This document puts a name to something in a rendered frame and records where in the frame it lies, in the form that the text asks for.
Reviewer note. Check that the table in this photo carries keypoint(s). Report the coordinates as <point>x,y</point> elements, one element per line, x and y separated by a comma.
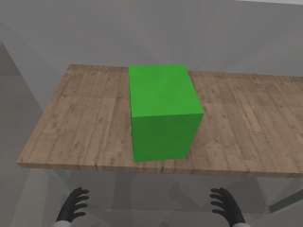
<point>252,126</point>

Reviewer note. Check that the carton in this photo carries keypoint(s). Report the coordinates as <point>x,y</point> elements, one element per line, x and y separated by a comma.
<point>165,112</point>

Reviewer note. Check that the robot right hand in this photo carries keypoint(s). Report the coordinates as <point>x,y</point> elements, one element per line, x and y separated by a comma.
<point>232,212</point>

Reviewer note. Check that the robot left hand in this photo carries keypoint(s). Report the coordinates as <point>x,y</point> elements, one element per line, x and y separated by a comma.
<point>69,206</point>

